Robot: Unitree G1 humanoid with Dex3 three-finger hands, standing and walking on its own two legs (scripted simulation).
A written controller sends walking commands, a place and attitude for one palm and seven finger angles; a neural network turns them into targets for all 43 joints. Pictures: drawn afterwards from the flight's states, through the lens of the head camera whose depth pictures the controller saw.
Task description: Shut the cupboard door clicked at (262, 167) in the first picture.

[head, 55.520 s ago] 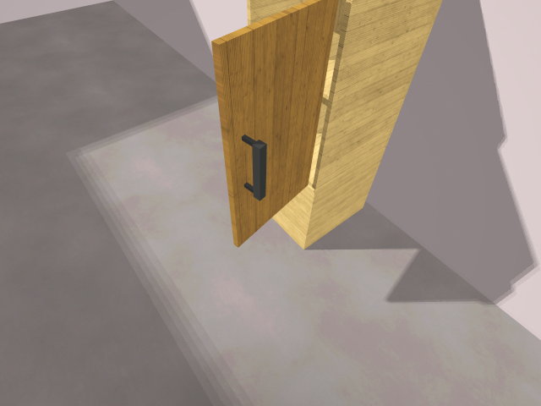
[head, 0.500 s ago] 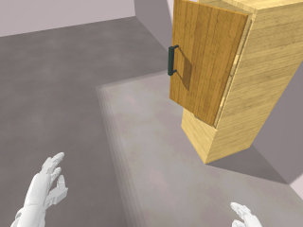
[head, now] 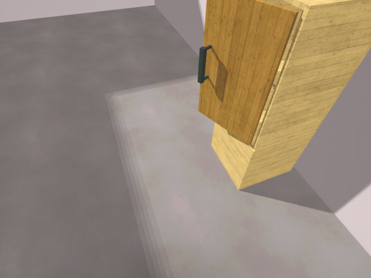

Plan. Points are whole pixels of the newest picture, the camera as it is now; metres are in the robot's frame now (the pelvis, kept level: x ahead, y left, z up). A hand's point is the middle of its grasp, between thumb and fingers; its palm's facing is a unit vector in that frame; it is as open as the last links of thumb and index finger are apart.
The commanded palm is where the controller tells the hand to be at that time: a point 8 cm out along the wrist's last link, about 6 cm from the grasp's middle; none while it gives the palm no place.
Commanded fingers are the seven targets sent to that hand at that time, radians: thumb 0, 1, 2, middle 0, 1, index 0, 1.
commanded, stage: let the arm hang, fingers relaxed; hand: left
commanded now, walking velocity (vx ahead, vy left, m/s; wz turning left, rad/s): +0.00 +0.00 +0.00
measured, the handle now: (205, 64) +0.95 -0.04 -0.04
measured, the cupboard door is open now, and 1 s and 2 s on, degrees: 22 22 22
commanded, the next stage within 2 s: look to check the result in 0.48 s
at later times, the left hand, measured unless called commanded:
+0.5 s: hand out of the picture +0.02 +0.17 -0.18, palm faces -0.01 -0.98 -0.18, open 7.3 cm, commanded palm none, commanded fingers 0.00 0.90 0.90 -0.20 -0.30 -0.20 -0.30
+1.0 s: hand out of the picture +0.05 +0.20 -0.17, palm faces -0.03 -0.97 -0.25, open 7.4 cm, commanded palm none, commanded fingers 0.00 0.90 0.90 -0.20 -0.30 -0.20 -0.30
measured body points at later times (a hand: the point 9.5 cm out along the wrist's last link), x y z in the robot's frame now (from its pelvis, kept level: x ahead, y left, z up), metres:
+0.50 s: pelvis +0.01 +0.00 +0.00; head +0.01 +0.00 +0.45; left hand +0.02 +0.22 -0.16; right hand +0.01 -0.24 -0.15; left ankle +0.06 +0.09 -0.74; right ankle +0.01 -0.13 -0.74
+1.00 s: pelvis +0.03 -0.01 +0.01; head +0.04 +0.00 +0.46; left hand +0.06 +0.25 -0.15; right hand +0.05 -0.26 -0.15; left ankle +0.06 +0.09 -0.74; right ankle +0.01 -0.13 -0.74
